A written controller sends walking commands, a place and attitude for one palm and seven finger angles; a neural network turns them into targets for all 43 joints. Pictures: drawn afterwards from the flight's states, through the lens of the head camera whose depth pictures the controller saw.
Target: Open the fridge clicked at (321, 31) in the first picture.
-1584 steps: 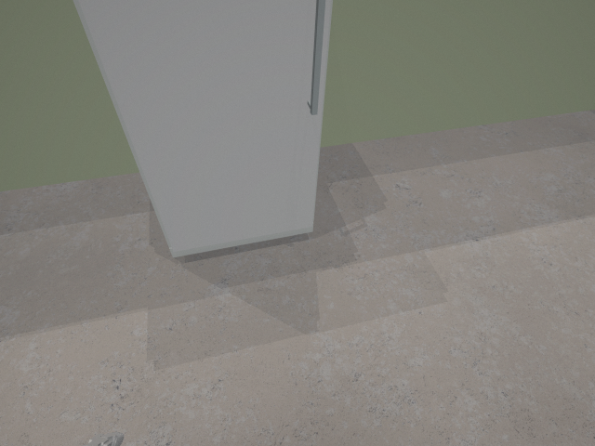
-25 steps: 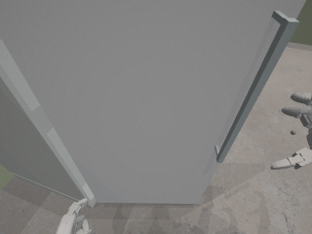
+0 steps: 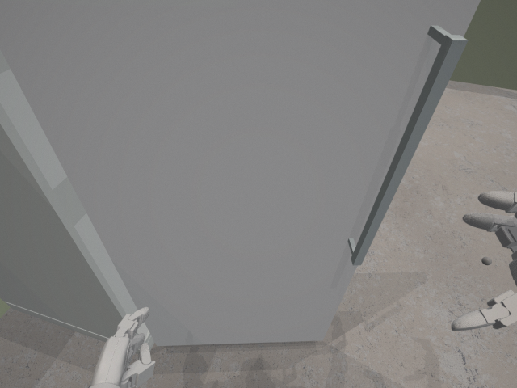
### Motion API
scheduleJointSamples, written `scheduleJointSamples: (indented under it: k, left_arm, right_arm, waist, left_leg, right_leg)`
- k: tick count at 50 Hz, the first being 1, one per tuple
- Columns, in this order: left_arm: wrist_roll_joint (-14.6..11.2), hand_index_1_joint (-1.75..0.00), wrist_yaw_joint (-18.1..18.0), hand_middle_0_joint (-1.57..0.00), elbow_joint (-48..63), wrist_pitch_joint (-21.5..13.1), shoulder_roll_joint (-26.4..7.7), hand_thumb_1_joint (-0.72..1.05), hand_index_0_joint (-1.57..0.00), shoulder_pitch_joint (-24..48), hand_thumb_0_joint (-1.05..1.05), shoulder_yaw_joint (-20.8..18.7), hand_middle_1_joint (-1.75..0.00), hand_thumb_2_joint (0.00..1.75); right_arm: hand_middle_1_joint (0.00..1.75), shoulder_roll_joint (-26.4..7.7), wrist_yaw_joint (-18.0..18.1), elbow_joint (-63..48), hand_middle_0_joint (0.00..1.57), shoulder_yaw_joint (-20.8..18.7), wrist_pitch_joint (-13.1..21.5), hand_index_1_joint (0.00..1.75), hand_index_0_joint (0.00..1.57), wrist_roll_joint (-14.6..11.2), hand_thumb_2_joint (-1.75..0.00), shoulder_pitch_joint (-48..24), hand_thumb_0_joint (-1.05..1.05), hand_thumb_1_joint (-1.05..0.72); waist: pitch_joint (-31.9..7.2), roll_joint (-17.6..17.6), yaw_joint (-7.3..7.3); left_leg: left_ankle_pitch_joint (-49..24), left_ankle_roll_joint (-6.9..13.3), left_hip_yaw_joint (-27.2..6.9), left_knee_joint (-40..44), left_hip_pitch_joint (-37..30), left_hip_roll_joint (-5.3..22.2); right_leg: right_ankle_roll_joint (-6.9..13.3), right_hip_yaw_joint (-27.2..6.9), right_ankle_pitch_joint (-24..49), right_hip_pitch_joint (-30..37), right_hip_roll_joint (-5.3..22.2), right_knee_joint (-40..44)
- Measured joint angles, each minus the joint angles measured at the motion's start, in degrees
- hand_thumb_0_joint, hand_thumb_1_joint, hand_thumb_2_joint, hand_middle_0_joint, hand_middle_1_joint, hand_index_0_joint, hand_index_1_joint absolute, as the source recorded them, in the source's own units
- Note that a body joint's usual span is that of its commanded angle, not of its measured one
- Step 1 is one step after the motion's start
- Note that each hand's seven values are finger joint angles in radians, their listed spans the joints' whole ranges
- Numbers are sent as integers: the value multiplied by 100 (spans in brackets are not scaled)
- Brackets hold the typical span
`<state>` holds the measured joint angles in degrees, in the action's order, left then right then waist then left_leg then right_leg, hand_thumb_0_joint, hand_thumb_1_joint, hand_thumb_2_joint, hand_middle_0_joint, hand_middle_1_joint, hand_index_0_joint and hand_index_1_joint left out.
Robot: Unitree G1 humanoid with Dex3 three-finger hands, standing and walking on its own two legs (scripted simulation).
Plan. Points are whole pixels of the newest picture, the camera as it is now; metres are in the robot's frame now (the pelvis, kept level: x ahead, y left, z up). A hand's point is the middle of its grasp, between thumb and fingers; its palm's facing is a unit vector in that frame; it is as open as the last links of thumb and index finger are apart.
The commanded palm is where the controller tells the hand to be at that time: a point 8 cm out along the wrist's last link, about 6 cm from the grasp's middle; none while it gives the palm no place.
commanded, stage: slip the hand off the handle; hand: right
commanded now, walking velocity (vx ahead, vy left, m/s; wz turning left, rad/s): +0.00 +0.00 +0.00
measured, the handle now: (386, 176) +0.41 -0.21 +0.14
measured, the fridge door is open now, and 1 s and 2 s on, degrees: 71 71 71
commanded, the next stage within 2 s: draw the hand back to the body in 0.06 s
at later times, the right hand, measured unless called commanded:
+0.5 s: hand (486, 257) +0.23 -0.26 +0.18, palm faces +0.13 +0.99 -0.05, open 14.7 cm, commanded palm +0.18 -0.31 +0.18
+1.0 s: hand (505, 273) +0.21 -0.28 +0.17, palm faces +0.48 +0.81 -0.35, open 12.6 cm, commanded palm +0.16 -0.31 +0.19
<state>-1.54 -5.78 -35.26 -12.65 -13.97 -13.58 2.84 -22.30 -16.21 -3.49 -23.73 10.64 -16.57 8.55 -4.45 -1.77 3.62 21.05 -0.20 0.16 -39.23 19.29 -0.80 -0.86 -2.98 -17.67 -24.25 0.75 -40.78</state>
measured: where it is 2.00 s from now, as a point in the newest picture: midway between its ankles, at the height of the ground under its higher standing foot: outside the picture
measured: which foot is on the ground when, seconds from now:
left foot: down 0.00-1.00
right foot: down 0.00-1.00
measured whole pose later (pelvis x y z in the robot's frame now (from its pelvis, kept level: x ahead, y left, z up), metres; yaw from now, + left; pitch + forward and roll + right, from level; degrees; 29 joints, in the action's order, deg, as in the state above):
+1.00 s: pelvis +0.02 +0.00 +0.02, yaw +0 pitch -4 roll +0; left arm 1.0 -6.3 -39.6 -11.6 -13.0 -12.8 2.7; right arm -20.4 5.5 -19.3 -19.5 2.0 -5.1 21.9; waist 0.1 -2.4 4.9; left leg 17.4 -0.4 0.1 -27.6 6.7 0.2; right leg -0.5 -2.8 -14.0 -11.6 0.0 -29.0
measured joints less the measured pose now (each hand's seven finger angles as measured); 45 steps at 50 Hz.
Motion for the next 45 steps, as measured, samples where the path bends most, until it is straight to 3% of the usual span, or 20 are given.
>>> scheduleJointSamples:
  k: [6,10,12,14,16,18,23,31,35,40,45]
  left_arm:
    - [7,-30,-31,-20,-12,-87,-25,90,-21,-20,1,5,-30,90]
    - [-9,-30,-122,-20,-113,-161,-63,90,-21,-5,1,12,-30,90]
    - [-119,-30,-214,-20,-217,-215,-78,90,-21,13,1,54,-30,90]
    - [-211,-30,-317,-20,-290,-276,-82,90,-21,6,1,105,-30,90]
    - [-260,-30,-369,-20,-287,-366,-80,90,-21,-18,1,150,-30,90]
    - [-252,-30,-354,-20,-227,-464,-66,90,-21,-16,2,182,-30,90]
    - [-188,-30,-188,-20,-91,-600,17,90,-21,48,1,214,-30,90]
    - [-196,-30,-42,-20,-11,-362,35,90,-21,29,1,174,-31,90]
    - [-188,-30,-98,-20,-61,-360,-19,90,-21,-3,1,148,-31,90]
    - [97,-30,-73,-20,-210,-284,-5,90,-21,155,1,96,-30,90]
    - [214,-30,-40,-20,-283,-111,27,90,-21,140,1,20,-30,90]
  right_arm:
    - [115,11,-109,-354,26,-87,43,115,26,-133,-20,435,-1,55]
    - [115,5,-177,-307,26,-114,79,115,26,-175,-20,323,-1,56]
    - [115,27,-305,-135,26,-137,-302,115,26,-472,-20,122,-1,56]
    - [115,43,-357,-18,26,-157,-988,115,26,-614,-20,-73,-1,56]
    - [115,27,-338,-68,26,-102,-1670,115,25,-582,-20,-178,-1,56]
    - [115,-15,-266,-311,25,-3,-2103,115,25,-472,-20,-143,-1,56]
    - [115,17,-137,-947,25,17,-2301,115,25,-550,-20,133,-1,55]
    - [115,114,6,-1339,25,-229,-2689,115,25,-539,-21,625,-1,55]
    - [113,189,-9,-1475,25,-172,-2638,113,25,-516,-22,730,-1,52]
    - [107,48,1339,-1478,25,131,-1736,107,25,570,-27,825,-1,42]
    - [98,192,2023,-1617,24,324,-1168,98,24,1004,-34,1154,-1,26]
  waist:
    - [34,6,88]
    - [111,-7,147]
    - [143,-30,173]
    - [134,-48,183]
    - [107,-63,168]
    - [92,-75,121]
    - [36,-72,31]
    - [-74,-63,95]
    - [-45,-64,174]
    - [209,-58,145]
    - [391,-80,131]
  left_leg:
    - [26,16,60,-24,-53,-9]
    - [32,21,131,-38,-78,-11]
    - [7,14,156,28,-154,-8]
    - [-43,3,170,161,-279,3]
    - [-88,-3,173,297,-408,23]
    - [-122,-10,154,401,-509,40]
    - [-164,-26,47,547,-629,58]
    - [-161,-24,-9,652,-751,67]
    - [-140,-18,52,653,-813,74]
    - [-239,8,112,814,-930,34]
    - [-318,-6,47,983,-1075,67]
  right_leg:
    - [-19,-61,-18,21,2,-48]
    - [-26,-134,-25,-3,-5,-113]
    - [-25,-160,-7,52,-11,-75]
    - [-16,-173,36,160,-22,35]
    - [3,-173,78,281,-40,160]
    - [17,-151,107,389,-52,265]
    - [30,-41,139,571,-52,464]
    - [29,19,142,732,-51,617]
    - [25,-40,134,761,-65,597]
    - [-3,-105,212,837,-30,694]
    - [17,-36,312,1037,-49,939]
